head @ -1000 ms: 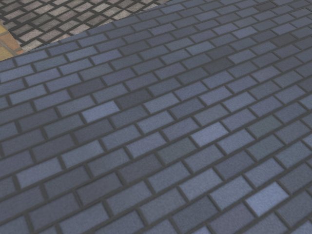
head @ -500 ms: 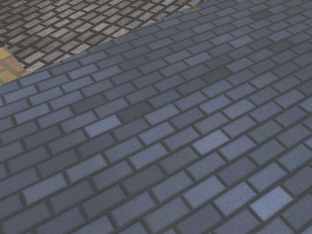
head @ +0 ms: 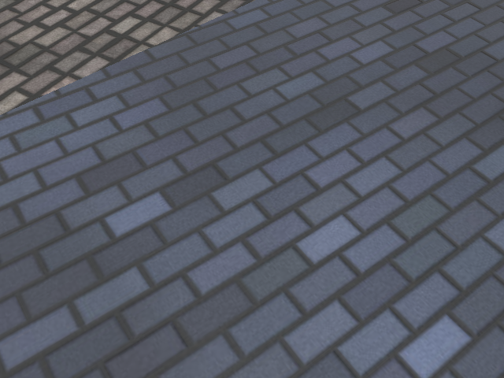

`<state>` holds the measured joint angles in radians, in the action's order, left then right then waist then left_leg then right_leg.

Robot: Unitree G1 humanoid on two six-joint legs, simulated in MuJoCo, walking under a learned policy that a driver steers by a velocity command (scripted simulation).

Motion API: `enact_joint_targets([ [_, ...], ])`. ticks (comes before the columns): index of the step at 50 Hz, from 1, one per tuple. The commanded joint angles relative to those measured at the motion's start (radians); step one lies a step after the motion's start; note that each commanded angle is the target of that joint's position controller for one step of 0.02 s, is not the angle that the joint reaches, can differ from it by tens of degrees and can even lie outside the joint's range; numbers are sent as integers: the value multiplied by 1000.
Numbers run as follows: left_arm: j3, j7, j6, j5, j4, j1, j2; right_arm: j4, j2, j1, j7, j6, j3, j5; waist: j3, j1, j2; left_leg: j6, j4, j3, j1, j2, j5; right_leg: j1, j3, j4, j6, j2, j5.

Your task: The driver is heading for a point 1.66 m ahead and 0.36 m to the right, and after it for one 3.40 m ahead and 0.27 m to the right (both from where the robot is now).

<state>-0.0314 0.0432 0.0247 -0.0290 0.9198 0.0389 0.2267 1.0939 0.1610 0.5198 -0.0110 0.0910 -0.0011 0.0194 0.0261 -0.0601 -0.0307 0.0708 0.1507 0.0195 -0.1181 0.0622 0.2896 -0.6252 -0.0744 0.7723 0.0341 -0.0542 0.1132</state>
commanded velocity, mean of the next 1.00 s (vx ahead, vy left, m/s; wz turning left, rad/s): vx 0.24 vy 0.00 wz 0.00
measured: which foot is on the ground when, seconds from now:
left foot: down 0.00-0.12, up 0.14-0.60, down 0.62-1.00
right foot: up 0.00-0.10, down 0.12-0.64, up 0.66-0.90, down 0.92-1.00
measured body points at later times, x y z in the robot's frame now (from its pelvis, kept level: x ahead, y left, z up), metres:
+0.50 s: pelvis +0.26 -0.04 +0.00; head +0.30 -0.05 +0.45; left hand +0.21 +0.19 -0.14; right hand +0.38 -0.27 -0.14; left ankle +0.41 +0.09 -0.69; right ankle +0.21 -0.09 -0.74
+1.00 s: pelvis +0.36 -0.03 +0.00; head +0.36 -0.03 +0.45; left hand +0.36 +0.19 -0.16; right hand +0.38 -0.26 -0.16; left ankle +0.42 +0.05 -0.74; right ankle +0.35 -0.15 -0.74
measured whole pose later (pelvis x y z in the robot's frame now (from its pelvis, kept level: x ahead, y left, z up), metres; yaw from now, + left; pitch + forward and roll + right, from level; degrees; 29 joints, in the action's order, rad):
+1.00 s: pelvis +0.36 -0.03 +0.00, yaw -1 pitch -2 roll +0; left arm 0.00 -0.04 -0.01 -0.02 1.12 0.29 0.14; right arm 1.08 0.17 0.25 -0.03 0.00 0.01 0.00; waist 0.02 -0.01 0.01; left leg 0.07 0.40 0.09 0.25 0.05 0.13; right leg -0.18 0.01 0.48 -0.01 -0.02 0.28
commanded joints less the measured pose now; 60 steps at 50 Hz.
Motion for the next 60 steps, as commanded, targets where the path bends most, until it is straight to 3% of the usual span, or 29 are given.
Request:
enact_joint_targets([
  [1,4,-4,16,8,-111,-161,37,-8,155,51,-8,8,26,1,120,5,143,113,-12,-95,71,-257,-596,10,-48,-133,26,38,-23],
  [4,-15,-23,27,10,-81,-15,76,-10,181,-3,-11,10,33,0,41,88,142,82,166,-55,30,-270,-974,223,-55,-193,87,96,23],
  [5,-28,-32,34,12,-37,126,99,-12,192,-19,-11,6,38,0,-34,145,133,68,326,-40,29,-258,-1044,364,-56,-231,107,123,26],
  [6,-44,-43,43,4,17,289,125,-18,195,-36,-9,2,38,-4,-116,213,112,52,531,-17,127,-226,-930,581,-28,-283,129,97,0],
  [7,-68,-53,47,-21,45,449,209,-45,146,-11,-4,1,27,-6,-237,242,-2,42,840,18,326,-165,-523,812,243,-299,170,-144,187],
  [8,-77,-43,40,-27,42,436,261,-47,48,104,7,-3,19,-30,-309,153,-197,12,1179,-8,652,30,241,968,765,-460,306,-376,260],
  [9,-73,-34,35,15,34,334,213,-56,144,14,5,-7,42,-7,-202,134,-57,35,1228,-105,728,-35,156,845,761,-532,285,-324,368],
  [10,-54,-31,40,24,14,230,142,-85,153,-77,10,-2,48,-3,-61,101,-19,39,1182,-89,742,-83,48,688,589,-556,255,-292,334],
  [11,-41,-27,51,19,14,192,91,-93,136,-119,12,1,47,-2,-1,80,24,38,1132,-82,704,-115,-6,573,480,-587,234,-245,198],
  [13,-23,-35,67,15,43,202,37,-90,105,-111,23,-20,45,17,14,28,4,21,1050,-77,609,-150,-30,457,328,-614,188,-172,37],
  [16,-19,-41,90,18,81,285,54,-96,81,-130,30,-45,47,20,33,8,5,-12,980,-37,611,-147,-38,434,212,-607,189,-155,-324],
  [19,-11,-43,89,16,100,332,66,-125,80,-224,25,-57,44,16,39,13,-12,-39,853,11,647,-134,-116,453,96,-564,162,-115,-670],
  [24,8,-57,69,17,126,398,57,-154,64,-368,15,-54,25,-4,6,68,-60,-39,567,70,569,-77,-260,528,36,-507,100,-77,-774],
  [29,12,-77,50,8,147,397,49,-119,95,-314,-11,-38,30,3,1,52,-65,6,410,51,475,-43,-164,631,89,-360,122,-129,-801],
  [30,10,-79,48,13,149,381,54,-95,98,-251,-17,-28,34,5,-9,16,-43,19,302,44,400,-42,-230,634,89,-280,106,-118,-770],
  [31,9,-78,50,19,148,388,59,-72,125,-176,-21,-12,41,12,-53,-11,6,33,233,-14,257,-104,-521,582,79,-175,75,-87,-630],
  [32,18,-81,53,31,136,459,24,-53,195,-90,-23,-4,56,22,-164,15,116,97,338,-169,31,-298,-1052,444,49,-5,46,-29,-189],
  [33,27,-79,29,66,180,569,-41,-50,160,-89,-21,-18,47,1,-286,26,235,289,330,-355,-48,-470,-1233,346,34,191,23,100,463],
  [34,10,-84,5,37,181,496,21,-64,118,-134,-13,-26,33,-20,-230,28,131,296,267,-359,67,-449,-1005,321,99,244,17,91,573],
  [35,4,-80,-4,10,164,418,19,-74,110,-208,-15,-32,28,-17,-118,44,112,270,207,-318,184,-406,-811,296,115,258,9,82,542],
  [36,5,-75,-13,-1,161,377,-1,-80,90,-256,-21,-38,19,-8,-60,66,79,231,155,-274,276,-366,-662,310,126,217,0,62,482],
  [38,13,-72,-33,0,173,381,-37,-79,79,-309,-34,-48,11,-1,-18,109,113,158,100,-179,398,-284,-484,392,110,87,-25,43,401],
  [40,17,-80,-47,9,194,396,-44,-69,90,-288,-32,-49,12,5,-45,103,114,131,101,-158,380,-259,-404,425,82,-24,-37,57,378],
  [43,20,-89,-60,15,206,377,-40,-59,119,-280,-27,-57,20,-6,-54,97,115,104,77,-169,405,-248,-125,475,63,-158,-34,52,264],
  [46,24,-86,-54,-1,205,356,-24,-52,119,-279,-23,-78,28,-17,23,96,92,16,36,-174,523,-212,226,540,96,-346,-13,16,118],
  [47,24,-86,-45,-5,196,348,-4,-49,113,-264,-22,-85,31,-20,55,81,79,-13,35,-167,526,-191,238,503,142,-394,-4,-21,162],
  [48,24,-84,-38,7,203,333,5,-49,98,-255,-19,-93,33,-23,106,58,-3,-22,56,-124,456,-151,143,372,159,-413,5,-20,228],
  [50,31,-85,-17,16,204,319,-20,-29,74,-220,-17,-92,29,-12,78,40,-41,-16,138,-101,310,-143,-19,307,180,-474,1,-37,230],
  [60,33,-89,0,19,207,360,-23,20,58,-191,-20,-81,18,-11,52,45,20,-22,170,-88,274,-147,-141,366,179,-490,18,-41,132],
])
